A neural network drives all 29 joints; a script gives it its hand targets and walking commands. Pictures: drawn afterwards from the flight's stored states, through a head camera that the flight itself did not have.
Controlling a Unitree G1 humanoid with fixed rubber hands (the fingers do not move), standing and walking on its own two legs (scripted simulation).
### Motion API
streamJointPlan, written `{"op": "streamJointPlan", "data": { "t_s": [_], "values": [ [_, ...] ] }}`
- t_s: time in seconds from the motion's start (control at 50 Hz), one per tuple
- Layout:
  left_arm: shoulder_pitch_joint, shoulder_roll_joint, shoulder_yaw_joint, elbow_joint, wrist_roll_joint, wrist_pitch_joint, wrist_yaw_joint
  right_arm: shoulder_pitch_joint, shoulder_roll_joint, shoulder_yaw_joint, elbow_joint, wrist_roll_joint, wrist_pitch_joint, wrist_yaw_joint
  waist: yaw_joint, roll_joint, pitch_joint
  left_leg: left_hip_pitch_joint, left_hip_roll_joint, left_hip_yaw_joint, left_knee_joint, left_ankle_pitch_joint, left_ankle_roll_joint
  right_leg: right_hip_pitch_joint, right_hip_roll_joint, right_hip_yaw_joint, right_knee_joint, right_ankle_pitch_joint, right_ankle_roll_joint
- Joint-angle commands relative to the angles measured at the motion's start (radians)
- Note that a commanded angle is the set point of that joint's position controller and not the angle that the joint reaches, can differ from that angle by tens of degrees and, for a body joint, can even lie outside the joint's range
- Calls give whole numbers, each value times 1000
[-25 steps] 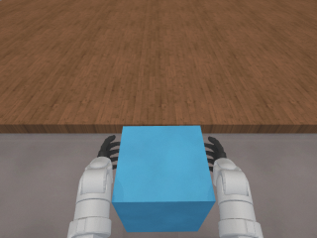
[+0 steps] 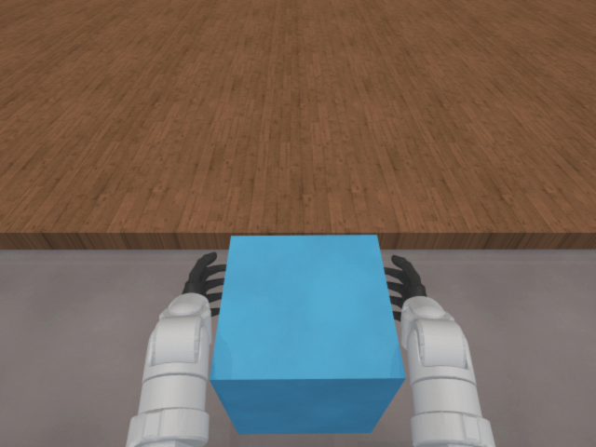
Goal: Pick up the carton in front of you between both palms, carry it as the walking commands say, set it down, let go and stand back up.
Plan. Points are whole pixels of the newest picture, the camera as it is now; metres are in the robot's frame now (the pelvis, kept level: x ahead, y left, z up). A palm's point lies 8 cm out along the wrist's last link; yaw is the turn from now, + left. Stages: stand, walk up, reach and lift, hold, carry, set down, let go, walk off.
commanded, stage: carry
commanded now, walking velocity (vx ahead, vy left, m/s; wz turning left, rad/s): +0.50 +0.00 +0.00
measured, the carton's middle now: (304, 339) +0.28 +0.00 -0.03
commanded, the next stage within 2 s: none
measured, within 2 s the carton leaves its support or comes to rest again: neither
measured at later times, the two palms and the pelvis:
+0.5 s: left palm (205, 225) +0.41 +0.16 +0.08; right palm (396, 229) +0.41 -0.14 +0.08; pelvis +0.15 +0.00 -0.01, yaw +3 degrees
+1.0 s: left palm (198, 131) +0.70 +0.22 +0.08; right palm (338, 132) +0.70 -0.07 +0.08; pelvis +0.45 +0.07 -0.01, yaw +1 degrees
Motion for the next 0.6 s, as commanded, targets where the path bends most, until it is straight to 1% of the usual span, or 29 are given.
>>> {"op": "streamJointPlan", "data": {
  "t_s": [0.0,0.02,0.04,0.06,0.1,0.12,0.14,0.16,0.18,0.2,0.22,0.24,0.26,0.28,0.3,0.32,0.34,0.36,0.38,0.4,0.42,0.44,0.46,0.48,0.5,0.52,0.54,0.56,0.58],
  "values": [
    [-479,-889,-550,-45,-273,-14,-213,-503,896,552,-51,271,-24,214,3,-24,-258,-135,102,-30,-16,-198,27,-43,-113,22,-15,-240,-24],
    [-485,-892,-567,-69,-281,-11,-209,-518,897,573,-82,289,-22,214,3,-27,-230,-196,83,-29,-17,-388,26,-103,-110,41,-45,-447,-30],
    [-507,-900,-587,-101,-292,-5,-204,-537,900,593,-107,304,-17,213,2,-45,-206,-253,73,-23,2,-474,23,-129,-122,68,-59,-547,-38],
    [-518,-907,-612,-135,-304,3,-198,-551,904,619,-139,319,-10,208,5,-61,-203,-291,67,-5,44,-419,19,-118,-145,91,-60,-525,-49],
    [-482,-908,-646,-175,-321,35,-179,-547,901,661,-194,350,18,198,10,-111,-281,-287,23,88,177,-224,4,-94,-203,168,-94,-456,-86],
    [-468,-904,-667,-209,-331,53,-168,-541,904,688,-225,372,37,193,9,-135,-308,-280,5,123,173,-201,4,-94,-225,191,-103,-456,-106],
    [-472,-895,-687,-249,-342,75,-155,-543,906,712,-254,392,60,186,8,-133,-308,-247,3,136,119,-210,10,-129,-225,172,-90,-468,-113],
    [-481,-884,-703,-280,-357,102,-145,-549,903,727,-277,407,85,178,7,-121,-303,-195,6,137,67,-221,17,-182,-206,131,-67,-477,-103],
    [-473,-872,-722,-308,-375,130,-133,-541,891,734,-299,415,112,165,7,-75,-290,-128,45,86,11,-248,31,-253,-170,67,-1,-448,-79],
    [-467,-858,-743,-341,-394,161,-122,-500,868,739,-312,418,139,149,-4,57,-278,-61,156,-86,-71,-341,72,-357,-106,-37,163,-377,-41],
    [-457,-842,-763,-364,-411,191,-110,-443,836,731,-322,411,167,130,-18,213,-262,40,287,-304,-157,-330,128,-511,-36,-154,367,-286,-9],
    [-459,-828,-779,-397,-433,220,-100,-408,812,715,-348,403,193,108,-25,262,-214,121,355,-407,-162,-175,193,-661,-37,-172,383,-325,-3],
    [-459,-827,-797,-431,-459,244,-91,-395,800,713,-394,408,221,89,-30,208,-207,153,365,-396,-140,-20,218,-701,-54,-160,399,-361,-7],
    [-424,-820,-806,-457,-477,265,-82,-376,794,731,-440,421,246,73,-29,156,-239,184,357,-344,-120,88,219,-694,-58,-162,373,-367,-11],
    [-396,-825,-816,-488,-492,284,-73,-366,797,749,-491,438,266,62,-30,132,-271,197,334,-271,-105,167,201,-659,-49,-179,321,-319,-11],
    [-365,-829,-828,-523,-503,302,-64,-346,802,765,-538,454,286,55,-31,140,-296,190,304,-201,-85,243,178,-607,-27,-204,278,-248,-8],
    [-337,-827,-835,-553,-511,319,-56,-318,803,776,-576,464,305,50,-30,158,-318,176,281,-141,-72,261,158,-548,-9,-225,235,-200,-6],
    [-305,-823,-836,-583,-513,336,-48,-294,810,789,-611,479,323,48,-30,169,-331,150,262,-95,-61,233,147,-486,4,-248,183,-164,-6],
    [-262,-828,-836,-608,-512,353,-40,-271,813,804,-641,492,341,46,-21,158,-339,82,238,-38,-31,182,131,-370,17,-277,97,-103,-5],
    [-227,-835,-830,-634,-511,368,-34,-246,812,816,-671,506,358,45,-10,122,-361,-55,207,38,39,171,103,-147,27,-298,6,-24,-12],
    [-193,-836,-820,-658,-507,385,-30,-223,804,823,-697,519,375,45,1,69,-406,-232,180,97,147,153,67,120,-23,-249,-16,-2,-28],
    [-134,-826,-804,-669,-495,402,-25,-223,797,828,-727,535,393,46,25,-94,-455,-429,128,161,389,-45,27,310,-232,26,-92,-220,-74],
    [-116,-814,-785,-670,-477,409,-19,-252,789,844,-777,554,415,49,24,-315,-409,-721,30,210,591,-285,0,390,-479,450,-179,-260,-199],
    [-128,-834,-791,-711,-484,420,-15,-263,806,854,-790,567,429,54,28,-213,-362,-774,89,115,709,-304,21,337,-513,485,-162,-201,-263],
    [-165,-842,-797,-742,-500,430,-12,-290,810,855,-799,585,435,57,28,-124,-326,-794,125,106,756,-282,28,275,-479,404,-153,-102,-260],
    [-205,-845,-804,-767,-511,436,-10,-294,816,851,-792,589,438,57,23,-53,-314,-772,153,101,755,-229,28,217,-442,310,-166,-70,-231],
    [-222,-843,-815,-784,-526,444,-8,-274,825,849,-780,589,442,52,19,-25,-303,-742,171,102,688,-172,20,173,-404,216,-199,-92,-194],
    [-230,-836,-827,-793,-539,449,-7,-257,822,840,-773,581,445,46,19,-40,-296,-704,159,130,626,-121,8,146,-365,129,-217,-55,-171],
    [-224,-823,-834,-797,-549,454,-8,-236,819,830,-763,568,447,37,17,-60,-293,-675,145,151,569,-91,-2,132,-339,66,-224,-11,-159]
  ]
}}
